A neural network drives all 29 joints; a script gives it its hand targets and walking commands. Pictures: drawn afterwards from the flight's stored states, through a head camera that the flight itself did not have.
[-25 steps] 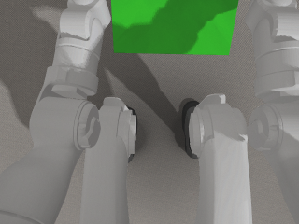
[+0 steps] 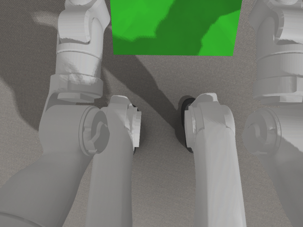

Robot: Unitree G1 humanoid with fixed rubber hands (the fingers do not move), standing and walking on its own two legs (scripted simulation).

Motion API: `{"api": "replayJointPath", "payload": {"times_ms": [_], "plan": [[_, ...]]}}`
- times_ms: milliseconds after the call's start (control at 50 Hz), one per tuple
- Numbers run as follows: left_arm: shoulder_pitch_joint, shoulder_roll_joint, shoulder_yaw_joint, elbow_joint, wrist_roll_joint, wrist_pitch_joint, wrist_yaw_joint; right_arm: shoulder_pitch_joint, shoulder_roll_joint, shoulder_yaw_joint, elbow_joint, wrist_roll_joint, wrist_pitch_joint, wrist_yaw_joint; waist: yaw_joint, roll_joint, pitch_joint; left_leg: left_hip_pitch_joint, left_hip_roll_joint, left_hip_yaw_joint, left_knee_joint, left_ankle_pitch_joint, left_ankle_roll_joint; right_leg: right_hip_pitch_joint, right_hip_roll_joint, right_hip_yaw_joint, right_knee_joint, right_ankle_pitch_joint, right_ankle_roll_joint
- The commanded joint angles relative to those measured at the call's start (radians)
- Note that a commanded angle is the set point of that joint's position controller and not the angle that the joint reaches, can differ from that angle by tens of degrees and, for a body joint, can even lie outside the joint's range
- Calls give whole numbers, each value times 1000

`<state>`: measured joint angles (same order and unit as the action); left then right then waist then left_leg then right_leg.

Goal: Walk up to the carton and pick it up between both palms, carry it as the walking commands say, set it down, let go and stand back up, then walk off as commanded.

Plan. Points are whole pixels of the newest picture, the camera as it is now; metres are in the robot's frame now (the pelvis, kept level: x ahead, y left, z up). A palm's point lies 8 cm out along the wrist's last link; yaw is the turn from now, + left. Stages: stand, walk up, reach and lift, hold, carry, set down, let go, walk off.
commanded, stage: reach and lift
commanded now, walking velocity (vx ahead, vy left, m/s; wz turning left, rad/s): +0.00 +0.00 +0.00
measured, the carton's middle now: out of the picture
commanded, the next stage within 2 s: none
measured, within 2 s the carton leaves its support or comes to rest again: neither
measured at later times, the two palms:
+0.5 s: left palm out of the picture +0.53 +0.13 -0.04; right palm out of the picture +0.52 -0.18 -0.04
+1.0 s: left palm out of the picture +0.51 +0.14 +0.03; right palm out of the picture +0.51 -0.18 +0.04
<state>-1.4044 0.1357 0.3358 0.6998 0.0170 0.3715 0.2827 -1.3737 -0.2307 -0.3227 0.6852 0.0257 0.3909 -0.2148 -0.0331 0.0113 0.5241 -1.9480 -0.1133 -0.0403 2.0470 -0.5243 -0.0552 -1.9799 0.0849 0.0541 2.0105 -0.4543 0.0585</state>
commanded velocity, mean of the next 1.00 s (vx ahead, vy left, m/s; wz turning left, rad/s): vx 0.00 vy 0.00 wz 0.00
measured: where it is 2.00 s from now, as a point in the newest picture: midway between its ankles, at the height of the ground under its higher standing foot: (160, 137)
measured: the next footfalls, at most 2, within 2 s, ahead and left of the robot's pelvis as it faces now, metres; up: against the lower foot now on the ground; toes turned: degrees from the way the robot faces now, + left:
none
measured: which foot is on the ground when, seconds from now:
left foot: down 0.00-1.00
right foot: down 0.00-1.00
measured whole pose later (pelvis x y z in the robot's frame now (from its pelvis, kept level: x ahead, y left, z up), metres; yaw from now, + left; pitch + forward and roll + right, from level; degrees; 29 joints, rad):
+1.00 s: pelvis -0.01 +0.01 +0.11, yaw +0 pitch +18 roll +0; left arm -1.21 0.08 0.33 0.55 0.02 0.44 0.28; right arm -1.21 -0.15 -0.33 0.53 0.00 0.48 -0.22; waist -0.03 0.01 0.52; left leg -1.54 -0.13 -0.07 1.70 -0.47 -0.04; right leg -1.56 0.10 0.09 1.66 -0.41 0.07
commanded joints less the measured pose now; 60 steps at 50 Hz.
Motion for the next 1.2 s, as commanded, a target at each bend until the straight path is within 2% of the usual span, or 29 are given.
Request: {"api": "replayJointPath", "payload": {"times_ms": [0, 20, 160, 180, 220, 320, 340, 360, 380, 400, 420, 440, 460, 560, 600, 620, 640, 660, 700, 720, 780, 800, 820, 840, 900, 920, 1000, 1080, 1180], "plan": [[-690, -1075, -572, -176, -191, 2, -456, -820, 1138, 668, -249, 204, -4, 410, 30, -92, -2529, 607, -60, 148, -267, 157, 60, 922, 53, -164, -227, 217, -15], [-692, -1094, -608, -194, -206, 8, -462, -783, 1108, 650, -259, 194, 0, 404, -18, -60, -2521, 607, -62, 144, -280, 154, 51, 925, 56, -169, -235, 217, -19], [-678, -1069, -621, -208, -184, 15, -458, -648, 1157, 637, -143, 171, 28, 408, -3, -20, -2412, 612, -54, 144, -318, 131, 46, 878, 53, -144, -282, 195, -24], [-691, -1110, -647, -255, -199, 13, -460, -624, 1173, 627, -174, 169, 24, 408, -35, -20, -2514, 673, -54, 127, -333, 170, 45, 930, 52, -158, -282, 235, -27], [-626, -1114, -630, -166, -184, 24, -470, -668, 1148, 656, -211, 151, 19, 408, -18, -27, -2483, 617, -58, 141, -322, 155, 43, 930, 56, -145, -289, 228, -24], [-709, -1107, -703, -335, -223, 34, -440, -759, 1087, 703, -387, 224, 16, 397, -16, 13, -2640, 852, -66, 113, -365, 274, 37, 973, 70, -147, -316, 295, -32], [-700, -1100, -687, -278, -204, 36, -439, -667, 1103, 668, -237, 177, 37, 400, -45, -10, -2532, 791, -58, 91, -384, 192, 35, 923, 68, -163, -315, 235, -33], [-647, -1105, -651, -214, -192, 36, -448, -667, 1128, 670, -223, 185, 31, 404, -8, -28, -2475, 763, -61, 105, -404, 163, 45, 919, 59, -156, -346, 188, -30], [-625, -1132, -643, -200, -173, 41, -448, -618, 1097, 632, -189, 140, 35, 409, -50, -8, -2415, 729, -62, 99, -409, 136, 35, 883, 61, -167, -342, 183, -30], [-604, -1111, -624, -200, -156, 41, -447, -663, 1145, 659, -182, 154, 39, 421, -1, -38, -2445, 761, -52, 99, -414, 110, 43, 867, 61, -164, -343, 145, -27], [-637, -1127, -654, -218, -163, 36, -453, -597, 1139, 645, -144, 148, 43, 427, -17, -15, -2425, 769, -53, 106, -428, 112, 38, 868, 67, -168, -359, 136, -33], [-651, -1116, -657, -231, -161, 48, -450, -736, 1112, 693, -291, 199, 24, 425, 30, 19, -2545, 846, -56, 115, -431, 166, 40, 962, 62, -153, -359, 187, -29], [-637, -1150, -687, -241, -193, 51, -453, -692, 1133, 697, -285, 176, 32, 421, -30, -9, -2539, 830, -52, 93, -424, 142, 40, 952, 66, -151, -362, 173, -36], [-606, -1167, -630, -157, -183, 68, -456, -755, 1144, 686, -285, 195, 42, 413, 24, -21, -2534, 842, -54, 104, -479, 90, 48, 1005, 54, -155, -404, 105, -31], [-650, -1169, -649, -183, -186, 63, -462, -682, 1122, 633, -187, 148, 43, 421, -55, 25, -2424, 858, -48, 93, -503, 74, 33, 954, 53, -158, -442, 88, -39], [-663, -1138, -637, -219, -179, 55, -466, -667, 1172, 634, -163, 141, 55, 427, -30, -7, -2466, 843, -42, 95, -519, 86, 39, 987, 54, -153, -455, 113, -35], [-749, -1157, -687, -264, -215, 51, -468, -669, 1158, 636, -136, 151, 52, 427, -74, 7, -2463, 824, -46, 95, -510, 32, 35, 1001, 52, -147, -458, 82, -43], [-691, -1117, -681, -327, -210, 43, -464, -611, 1237, 667, -200, 183, 64, 424, -9, 8, -2559, 902, -42, 117, -523, 121, 47, 1111, 55, -131, -470, 174, -32], [-599, -1142, -608, -135, -193, 71, -473, -709, 1162, 654, -228, 166, 51, 420, 1, -46, -2461, 839, -53, 99, -524, 71, 50, 1043, 55, -142, -474, 102, -21], [-635, -1173, -648, -174, -211, 66, -477, -743, 1133, 662, -284, 162, 42, 417, -33, -34, -2481, 847, -46, 93, -519, 68, 47, 1046, 57, -155, -462, 99, -27], [-612, -1151, -662, -187, -185, 69, -470, -681, 1171, 670, -237, 176, 50, 423, -4, -4, -2494, 929, -46, 83, -559, 103, 48, 1056, 60, -149, -484, 134, -26], [-621, -1185, -635, -129, -193, 68, -480, -666, 1154, 639, -181, 142, 50, 431, -50, -33, -2380, 867, -38, 66, -573, 37, 47, 990, 48, -148, -509, 64, -33], [-615, -1178, -668, -236, -199, 56, -478, -664, 1204, 675, -252, 169, 48, 430, -11, -28, -2524, 923, -46, 80, -571, 98, 53, 1082, 58, -137, -512, 117, -30], [-608, -1205, -658, -190, -206, 61, -477, -657, 1182, 649, -211, 144, 44, 431, -46, -21, -2433, 896, -49, 81, -571, 69, 47, 1047, 56, -142, -512, 93, -37], [-615, -1157, -721, -278, -223, 63, -477, -654, 1227, 713, -312, 199, 54, 424, -26, -32, -2621, 989, -46, 72, -594, 130, 56, 1189, 59, -130, -529, 177, -21], [-561, -1140, -690, -296, -226, 61, -477, -635, 1222, 750, -357, 218, 58, 415, 43, -30, -2716, 997, -62, 115, -575, 193, 54, 1288, 61, -99, -551, 201, -17], [-614, -1155, -693, -288, -241, 50, -477, -649, 1209, 748, -322, 198, 68, 408, 14, -90, -2511, 940, -42, 74, -634, 100, 70, 1223, 49, -103, -576, 123, -19], [-504, -1187, -678, -193, -173, 62, -480, -542, 1215, 707, -229, 175, 49, 431, 34, 25, -2378, 967, -32, 65, -667, 72, 50, 1095, 50, -115, -587, 80, -38], [-519, -1201, -730, -252, -203, 61, -473, -553, 1215, 722, -253, 178, 46, 432, -4, 11, -2468, 1090, -35, 47, -684, 150, 39, 1136, 55, -117, -634, 127, -35]]}}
